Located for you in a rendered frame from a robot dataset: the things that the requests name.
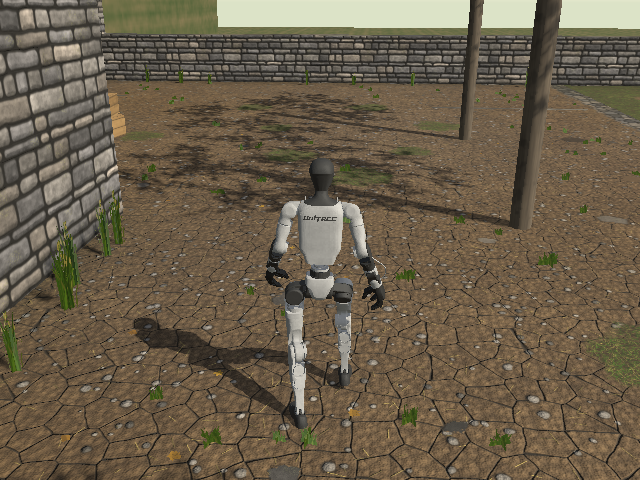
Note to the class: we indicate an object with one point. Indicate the robot left forearm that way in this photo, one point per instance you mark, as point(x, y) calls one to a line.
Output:
point(273, 259)

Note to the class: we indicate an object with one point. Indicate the left robot upper arm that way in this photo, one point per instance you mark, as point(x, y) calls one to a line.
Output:
point(289, 210)

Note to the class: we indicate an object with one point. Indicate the left robot hand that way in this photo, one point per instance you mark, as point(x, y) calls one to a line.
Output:
point(280, 273)

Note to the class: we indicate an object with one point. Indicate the left robot foot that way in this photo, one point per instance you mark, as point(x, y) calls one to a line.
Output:
point(301, 419)

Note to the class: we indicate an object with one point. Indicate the humanoid robot torso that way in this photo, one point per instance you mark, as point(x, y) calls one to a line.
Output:
point(320, 236)

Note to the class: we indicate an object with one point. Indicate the robot right forearm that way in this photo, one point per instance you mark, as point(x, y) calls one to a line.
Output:
point(370, 269)

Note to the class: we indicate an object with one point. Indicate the right robot upper arm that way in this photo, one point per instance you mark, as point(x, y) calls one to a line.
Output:
point(352, 212)

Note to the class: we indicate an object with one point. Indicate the right robot hand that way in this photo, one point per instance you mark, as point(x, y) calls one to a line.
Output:
point(379, 295)

